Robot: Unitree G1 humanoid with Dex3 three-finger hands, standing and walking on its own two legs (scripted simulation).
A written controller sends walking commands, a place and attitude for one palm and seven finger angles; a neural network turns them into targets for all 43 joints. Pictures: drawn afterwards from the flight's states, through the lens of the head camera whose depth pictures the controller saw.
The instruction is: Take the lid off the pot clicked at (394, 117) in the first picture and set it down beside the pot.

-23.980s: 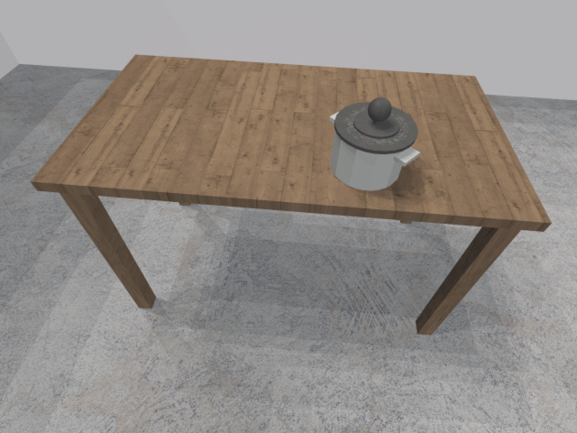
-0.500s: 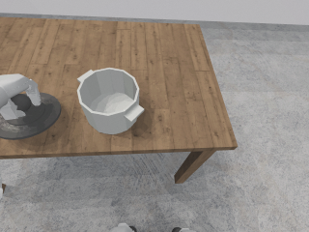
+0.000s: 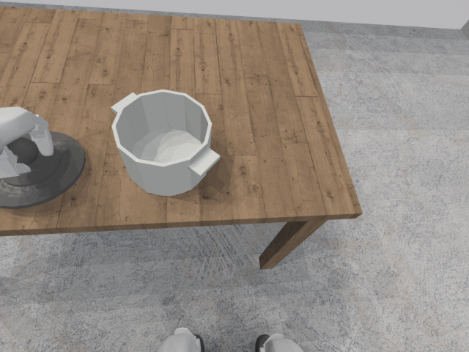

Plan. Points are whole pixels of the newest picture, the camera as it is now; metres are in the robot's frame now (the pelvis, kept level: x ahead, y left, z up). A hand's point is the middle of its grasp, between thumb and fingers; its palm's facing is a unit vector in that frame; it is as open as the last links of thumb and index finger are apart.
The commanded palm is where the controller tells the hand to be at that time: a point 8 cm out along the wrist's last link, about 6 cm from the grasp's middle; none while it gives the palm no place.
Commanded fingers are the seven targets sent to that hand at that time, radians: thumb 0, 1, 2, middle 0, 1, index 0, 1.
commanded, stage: lower the lid onto the table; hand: left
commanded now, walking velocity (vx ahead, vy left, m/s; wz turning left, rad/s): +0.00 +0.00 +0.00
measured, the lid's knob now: (21, 151) +0.45 +0.36 +0.00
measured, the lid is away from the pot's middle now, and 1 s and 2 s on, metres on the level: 0.24 0.26 0.26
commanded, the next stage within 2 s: open the fingers wide in 0.04 s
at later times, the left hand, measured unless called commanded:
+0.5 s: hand (10, 167) +0.41 +0.36 +0.01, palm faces -0.46 -0.13 -0.88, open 6.8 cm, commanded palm +0.45 +0.35 +0.06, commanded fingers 0.00 0.38 0.76 -0.58 -0.99 -0.60 -0.99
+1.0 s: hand (11, 167) +0.41 +0.36 +0.01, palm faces -0.44 -0.14 -0.89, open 9.9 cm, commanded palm +0.45 +0.34 +0.06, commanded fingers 0.00 0.01 0.60 -0.33 -0.89 -0.33 -0.89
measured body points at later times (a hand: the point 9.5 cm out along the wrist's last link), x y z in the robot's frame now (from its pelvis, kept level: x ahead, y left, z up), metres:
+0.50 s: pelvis -0.01 +0.02 -0.01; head +0.10 +0.06 +0.43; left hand +0.43 +0.37 +0.06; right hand +0.03 -0.27 -0.11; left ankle +0.02 +0.06 -0.71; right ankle +0.01 -0.19 -0.71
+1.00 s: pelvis -0.01 +0.02 -0.01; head +0.09 +0.06 +0.43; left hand +0.43 +0.36 +0.06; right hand +0.03 -0.26 -0.11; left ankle +0.02 +0.06 -0.71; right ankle +0.01 -0.19 -0.71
